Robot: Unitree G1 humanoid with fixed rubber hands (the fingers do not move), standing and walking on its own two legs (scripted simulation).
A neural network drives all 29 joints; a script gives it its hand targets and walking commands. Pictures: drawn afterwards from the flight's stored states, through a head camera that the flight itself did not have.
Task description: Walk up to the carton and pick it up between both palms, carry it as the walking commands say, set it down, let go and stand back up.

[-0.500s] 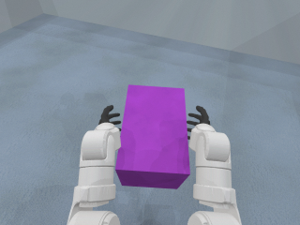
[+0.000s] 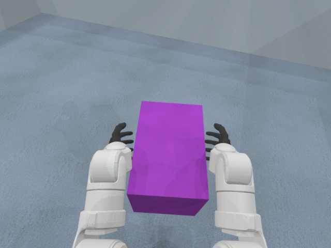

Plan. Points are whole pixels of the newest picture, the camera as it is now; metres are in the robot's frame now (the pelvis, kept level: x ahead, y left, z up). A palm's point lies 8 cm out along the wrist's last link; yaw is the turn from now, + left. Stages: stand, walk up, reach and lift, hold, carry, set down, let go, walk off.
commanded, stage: carry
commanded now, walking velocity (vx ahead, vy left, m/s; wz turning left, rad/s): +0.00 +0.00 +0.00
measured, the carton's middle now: (168, 158) +0.36 +0.01 +0.00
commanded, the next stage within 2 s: none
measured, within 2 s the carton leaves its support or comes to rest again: neither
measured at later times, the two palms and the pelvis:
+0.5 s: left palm (123, 160) +0.31 +0.12 +0.05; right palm (226, 162) +0.32 -0.13 +0.06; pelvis +0.00 -0.01 +0.00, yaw -1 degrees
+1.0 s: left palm (126, 162) +0.31 +0.11 +0.04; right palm (229, 164) +0.32 -0.14 +0.04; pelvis +0.01 -0.02 +0.00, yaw -1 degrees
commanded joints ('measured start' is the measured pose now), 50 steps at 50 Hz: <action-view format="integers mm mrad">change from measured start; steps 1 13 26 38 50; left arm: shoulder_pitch -653 -622 -564 -572 -588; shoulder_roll -1079 -980 -976 -991 -989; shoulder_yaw -594 -504 -584 -602 -619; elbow -164 52 -32 -25 -24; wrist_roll -395 -298 -318 -318 -320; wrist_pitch -74 -210 -263 -271 -323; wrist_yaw -296 -369 -367 -396 -411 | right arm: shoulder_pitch -513 -472 -416 -424 -446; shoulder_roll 1077 993 1002 1023 1026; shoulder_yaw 543 455 529 552 575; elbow -105 150 82 94 96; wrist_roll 362 271 297 291 297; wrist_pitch -48 -181 -236 -242 -295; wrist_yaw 264 340 340 365 380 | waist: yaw -7 -12 -11 -14 -14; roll -2 7 20 11 22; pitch -538 -468 -509 -459 -480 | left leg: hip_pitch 146 141 168 156 163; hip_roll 106 103 118 111 118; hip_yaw -85 -79 -75 -62 -59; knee -65 -100 -80 -73 -63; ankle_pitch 60 -78 27 2 46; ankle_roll -2 -12 -10 -10 -8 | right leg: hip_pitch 218 169 213 201 237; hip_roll -77 -66 -65 -71 -70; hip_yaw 128 125 123 123 114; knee -91 -108 -91 -118 -98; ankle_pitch -23 -169 -41 -54 19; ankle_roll -41 -39 -50 -48 -45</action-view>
